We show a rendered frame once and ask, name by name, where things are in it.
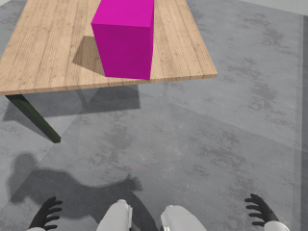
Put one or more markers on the robot left shin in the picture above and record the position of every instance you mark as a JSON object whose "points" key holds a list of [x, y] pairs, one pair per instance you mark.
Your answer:
{"points": [[122, 201]]}

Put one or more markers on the right robot hand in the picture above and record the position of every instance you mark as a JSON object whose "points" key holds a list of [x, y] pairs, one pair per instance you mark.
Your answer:
{"points": [[267, 213]]}

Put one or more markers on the robot left thigh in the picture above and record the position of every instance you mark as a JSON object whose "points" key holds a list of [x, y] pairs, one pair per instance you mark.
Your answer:
{"points": [[117, 218]]}

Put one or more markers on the robot right forearm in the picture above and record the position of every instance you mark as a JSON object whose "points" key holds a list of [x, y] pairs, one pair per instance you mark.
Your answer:
{"points": [[275, 226]]}

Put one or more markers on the table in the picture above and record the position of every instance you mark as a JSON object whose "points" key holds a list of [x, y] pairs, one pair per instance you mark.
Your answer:
{"points": [[53, 48]]}

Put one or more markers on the left robot hand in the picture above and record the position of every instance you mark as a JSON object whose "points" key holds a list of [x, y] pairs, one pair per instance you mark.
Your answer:
{"points": [[41, 218]]}

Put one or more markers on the carton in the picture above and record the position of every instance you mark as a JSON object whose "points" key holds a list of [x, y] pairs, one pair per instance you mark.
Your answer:
{"points": [[124, 35]]}

